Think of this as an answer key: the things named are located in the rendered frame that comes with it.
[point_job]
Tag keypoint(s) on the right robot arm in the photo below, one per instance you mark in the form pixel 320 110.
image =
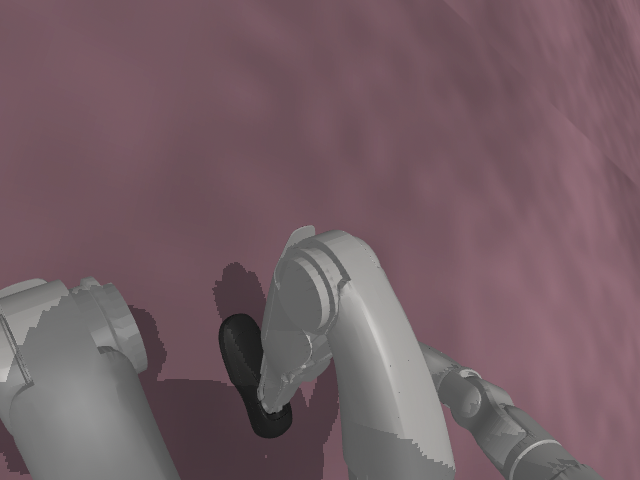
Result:
pixel 512 440

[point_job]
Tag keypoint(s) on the right robot hand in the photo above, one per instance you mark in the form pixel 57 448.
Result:
pixel 439 364

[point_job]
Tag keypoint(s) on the right robot foot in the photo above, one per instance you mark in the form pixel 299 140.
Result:
pixel 242 353

